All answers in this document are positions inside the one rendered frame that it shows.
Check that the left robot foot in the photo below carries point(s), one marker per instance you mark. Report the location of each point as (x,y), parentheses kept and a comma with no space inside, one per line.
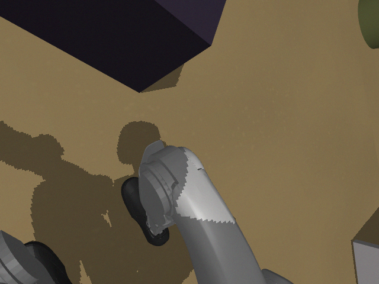
(50,261)

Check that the right robot foot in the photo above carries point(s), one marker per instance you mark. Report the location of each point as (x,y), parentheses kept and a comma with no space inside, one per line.
(131,198)

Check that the right robot hand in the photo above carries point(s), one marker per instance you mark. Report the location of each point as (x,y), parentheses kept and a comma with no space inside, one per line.
(274,278)

